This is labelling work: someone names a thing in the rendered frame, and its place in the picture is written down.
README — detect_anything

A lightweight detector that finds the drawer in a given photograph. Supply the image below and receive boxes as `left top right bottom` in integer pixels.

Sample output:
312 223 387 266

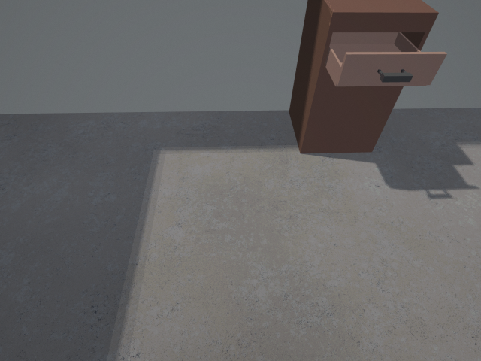
325 32 447 86

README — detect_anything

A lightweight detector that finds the handle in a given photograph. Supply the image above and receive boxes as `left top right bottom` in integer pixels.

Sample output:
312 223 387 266
377 69 413 83

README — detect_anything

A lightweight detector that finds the cabinet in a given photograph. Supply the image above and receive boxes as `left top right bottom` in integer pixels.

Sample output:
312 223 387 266
289 0 439 153

